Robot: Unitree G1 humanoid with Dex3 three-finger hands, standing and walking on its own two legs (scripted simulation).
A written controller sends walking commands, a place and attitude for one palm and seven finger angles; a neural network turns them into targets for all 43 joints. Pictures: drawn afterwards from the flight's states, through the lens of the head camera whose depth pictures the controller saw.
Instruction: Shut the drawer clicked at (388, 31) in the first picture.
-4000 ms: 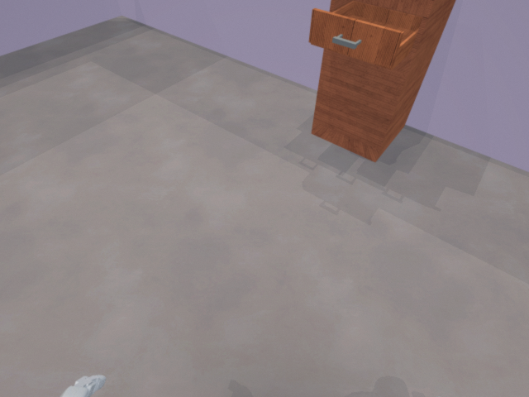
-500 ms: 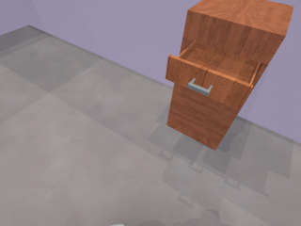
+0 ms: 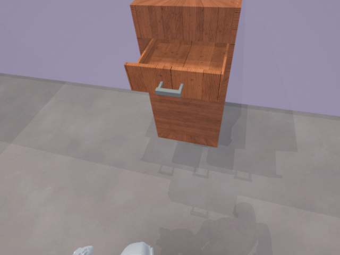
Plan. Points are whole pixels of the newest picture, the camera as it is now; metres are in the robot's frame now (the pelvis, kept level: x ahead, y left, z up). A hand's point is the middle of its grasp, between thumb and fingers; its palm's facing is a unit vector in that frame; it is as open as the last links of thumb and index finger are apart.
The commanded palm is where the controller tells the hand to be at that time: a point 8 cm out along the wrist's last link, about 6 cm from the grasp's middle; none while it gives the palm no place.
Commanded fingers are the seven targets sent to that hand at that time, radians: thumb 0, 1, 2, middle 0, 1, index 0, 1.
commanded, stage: turn to face it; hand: left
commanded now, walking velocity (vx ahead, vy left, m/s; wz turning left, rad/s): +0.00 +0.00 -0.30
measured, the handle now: (169, 88) +0.70 +0.05 -0.06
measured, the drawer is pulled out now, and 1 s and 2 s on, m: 0.21 0.21 0.21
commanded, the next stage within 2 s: take the last steps up to it in 0.24 s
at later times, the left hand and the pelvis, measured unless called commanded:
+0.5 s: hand out of the picture +0.08 +0.22 -0.16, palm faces -0.11 -0.98 -0.18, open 7.4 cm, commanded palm none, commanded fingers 0.00 0.90 0.90 -0.20 -0.30 -0.20 -0.30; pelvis +0.00 +0.03 +0.01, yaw -9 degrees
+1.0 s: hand out of the picture +0.08 +0.15 -0.16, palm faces -0.13 -0.97 -0.19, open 7.3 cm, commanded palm none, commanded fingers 0.00 0.90 0.90 -0.20 -0.30 -0.20 -0.30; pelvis +0.08 -0.03 +0.01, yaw -10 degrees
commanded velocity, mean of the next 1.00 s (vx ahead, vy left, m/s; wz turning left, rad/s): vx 0.20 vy -0.01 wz -0.11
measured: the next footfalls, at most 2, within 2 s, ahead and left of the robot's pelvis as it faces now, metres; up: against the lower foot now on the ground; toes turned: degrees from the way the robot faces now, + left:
left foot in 0.32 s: +0.05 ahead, +0.14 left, +0.00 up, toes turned -2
right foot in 0.72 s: +0.02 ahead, -0.13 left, +0.00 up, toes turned -17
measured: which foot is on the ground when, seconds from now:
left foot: up 0.00-0.30, down 0.32-0.72, up 0.74-1.00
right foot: down 0.00-0.32, up 0.34-0.70, down 0.72-1.00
